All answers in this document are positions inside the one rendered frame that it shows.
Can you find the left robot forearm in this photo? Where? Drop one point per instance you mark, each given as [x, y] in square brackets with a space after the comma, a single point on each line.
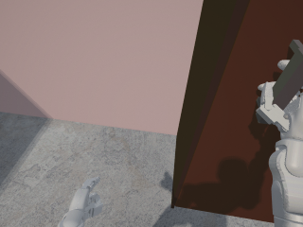
[73, 218]

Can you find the right robot forearm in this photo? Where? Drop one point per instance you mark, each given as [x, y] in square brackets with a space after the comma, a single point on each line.
[286, 165]

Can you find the robot right hand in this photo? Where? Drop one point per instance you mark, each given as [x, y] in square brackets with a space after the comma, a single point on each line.
[291, 128]

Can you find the handle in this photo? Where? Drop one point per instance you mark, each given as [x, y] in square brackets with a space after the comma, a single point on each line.
[289, 82]

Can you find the wardrobe door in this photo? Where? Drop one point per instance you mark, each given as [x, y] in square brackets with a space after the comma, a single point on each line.
[229, 171]

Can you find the robot left hand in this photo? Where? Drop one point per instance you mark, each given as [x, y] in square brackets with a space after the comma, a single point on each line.
[89, 204]

